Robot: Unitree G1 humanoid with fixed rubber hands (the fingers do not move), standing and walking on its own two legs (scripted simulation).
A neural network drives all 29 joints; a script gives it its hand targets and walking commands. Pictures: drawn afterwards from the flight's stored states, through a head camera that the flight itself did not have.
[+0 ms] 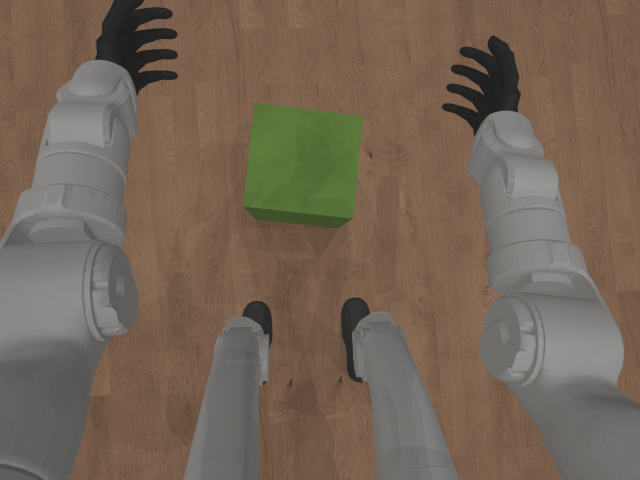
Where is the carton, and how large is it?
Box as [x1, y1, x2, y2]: [243, 103, 362, 227]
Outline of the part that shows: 254,103 243,206 256,219 338,227 351,219 353,216 362,116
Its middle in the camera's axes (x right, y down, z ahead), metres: -0.03 -0.14 +0.86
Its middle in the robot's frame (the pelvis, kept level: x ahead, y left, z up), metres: +0.53 +0.00 -0.52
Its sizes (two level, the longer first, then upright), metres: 0.210 0.200 0.250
